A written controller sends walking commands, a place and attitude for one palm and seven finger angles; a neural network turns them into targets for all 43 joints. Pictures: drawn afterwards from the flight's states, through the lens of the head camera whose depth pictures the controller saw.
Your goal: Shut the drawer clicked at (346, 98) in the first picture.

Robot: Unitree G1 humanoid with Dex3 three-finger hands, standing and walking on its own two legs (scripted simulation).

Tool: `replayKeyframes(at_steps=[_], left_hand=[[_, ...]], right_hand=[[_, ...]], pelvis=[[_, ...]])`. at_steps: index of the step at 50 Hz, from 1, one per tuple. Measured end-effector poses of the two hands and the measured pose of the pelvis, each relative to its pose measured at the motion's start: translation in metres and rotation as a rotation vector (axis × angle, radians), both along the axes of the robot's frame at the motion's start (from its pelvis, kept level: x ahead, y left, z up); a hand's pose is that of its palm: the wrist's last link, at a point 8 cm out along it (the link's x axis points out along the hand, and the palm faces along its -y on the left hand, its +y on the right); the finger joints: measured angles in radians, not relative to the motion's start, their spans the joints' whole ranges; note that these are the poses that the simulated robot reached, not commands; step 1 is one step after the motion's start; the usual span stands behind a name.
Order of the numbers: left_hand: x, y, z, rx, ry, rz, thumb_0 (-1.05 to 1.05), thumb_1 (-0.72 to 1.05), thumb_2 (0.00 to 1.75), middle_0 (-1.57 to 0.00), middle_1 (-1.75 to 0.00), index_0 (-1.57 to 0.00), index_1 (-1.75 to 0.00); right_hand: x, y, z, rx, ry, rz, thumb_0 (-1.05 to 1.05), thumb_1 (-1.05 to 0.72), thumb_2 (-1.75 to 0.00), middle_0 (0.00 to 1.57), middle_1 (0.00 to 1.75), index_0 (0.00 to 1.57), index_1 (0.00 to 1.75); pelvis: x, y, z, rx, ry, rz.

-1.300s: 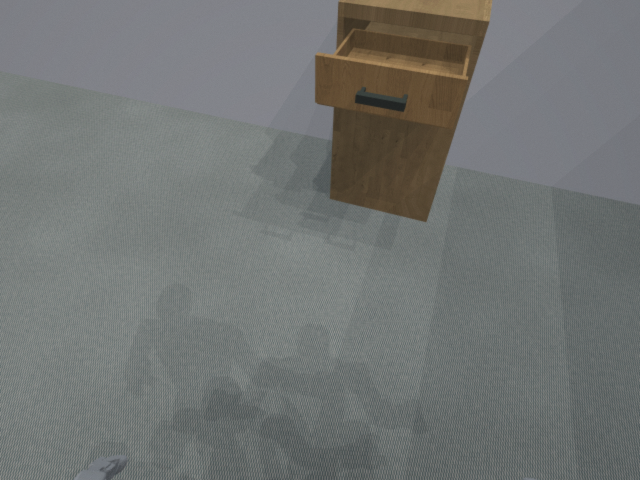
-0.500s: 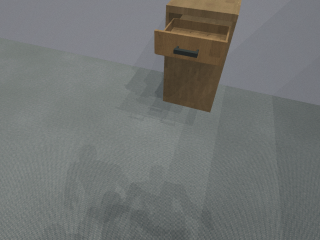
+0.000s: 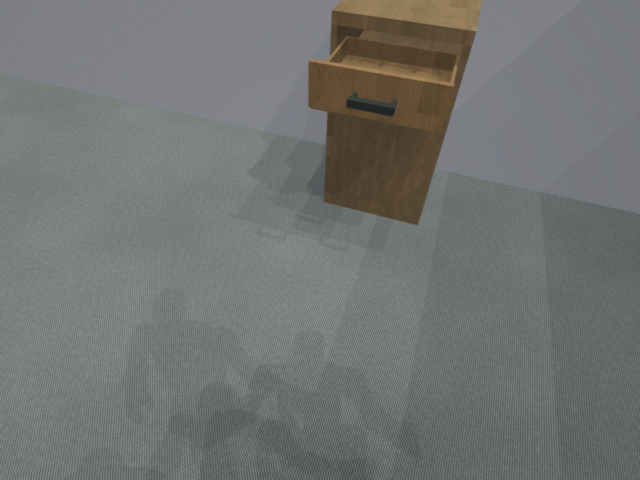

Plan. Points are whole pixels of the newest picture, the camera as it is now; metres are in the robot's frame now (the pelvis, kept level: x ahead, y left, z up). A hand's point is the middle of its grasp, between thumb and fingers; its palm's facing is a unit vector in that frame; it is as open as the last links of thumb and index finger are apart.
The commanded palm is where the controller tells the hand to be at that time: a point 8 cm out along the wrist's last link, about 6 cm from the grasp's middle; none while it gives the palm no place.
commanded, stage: look at it before walking up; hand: left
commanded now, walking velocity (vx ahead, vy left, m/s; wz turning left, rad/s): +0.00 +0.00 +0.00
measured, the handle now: (372, 102) +1.07 -0.09 -0.06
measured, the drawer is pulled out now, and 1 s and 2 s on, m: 0.29 0.29 0.29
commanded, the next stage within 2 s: walk to a spot facing it in 0.14 s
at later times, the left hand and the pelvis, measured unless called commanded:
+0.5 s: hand out of the picture +0.04 +0.21 -0.19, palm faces -0.03 -0.97 -0.23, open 7.3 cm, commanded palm none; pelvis +0.04 +0.01 -0.01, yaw -4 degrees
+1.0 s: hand (260, 453) +0.20 +0.10 -0.17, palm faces -0.14 -0.98 -0.17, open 7.3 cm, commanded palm none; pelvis +0.21 -0.06 +0.00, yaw -12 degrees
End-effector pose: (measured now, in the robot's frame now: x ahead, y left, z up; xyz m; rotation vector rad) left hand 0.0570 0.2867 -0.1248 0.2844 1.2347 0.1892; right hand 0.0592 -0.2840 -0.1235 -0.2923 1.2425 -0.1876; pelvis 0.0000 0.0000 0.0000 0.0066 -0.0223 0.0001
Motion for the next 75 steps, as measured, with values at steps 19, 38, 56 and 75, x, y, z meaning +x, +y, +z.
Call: replayKeyframes(at_steps=[19, 38, 56, 75], left_hand=[[-0.007, -0.006, -0.010, -0.027, 0.041, 0.011, 0.00, 0.91, 0.90, -0.20, -0.30, -0.20, -0.30], [0.102, -0.093, -0.030, -0.087, 0.039, -0.059, 0.00, 0.91, 0.90, -0.20, -0.30, -0.20, -0.30], [0.182, -0.134, -0.029, -0.149, 0.244, -0.029, 0.00, 0.91, 0.90, -0.20, -0.30, -0.21, -0.30], [0.492, -0.136, -0.024, -0.156, 0.025, -0.235, 0.00, 0.91, 0.90, -0.19, -0.30, -0.20, -0.30]], right_hand=[[0.000, 0.015, -0.008, 0.027, 0.006, -0.018, 0.01, -0.91, -0.90, 0.20, 0.30, 0.20, 0.30], [-0.054, 0.026, -0.046, 0.188, 0.316, -0.278, 0.01, -0.91, -0.90, 0.20, 0.30, 0.20, 0.30], [0.280, -0.012, -0.019, 0.166, -0.164, -0.175, 0.01, -0.91, -0.90, 0.20, 0.30, 0.19, 0.30], [0.297, 0.008, -0.009, 0.094, 0.071, -0.416, -0.01, -0.94, -0.90, 0.20, 0.30, 0.20, 0.30]], pelvis=[[0.013, 0.005, -0.004, -0.002, 0.001, -0.025], [0.115, -0.047, -0.026, 0.015, -0.001, -0.144], [0.274, -0.061, -0.014, -0.021, 0.030, -0.210], [0.442, -0.058, -0.002, -0.006, 0.004, -0.312]])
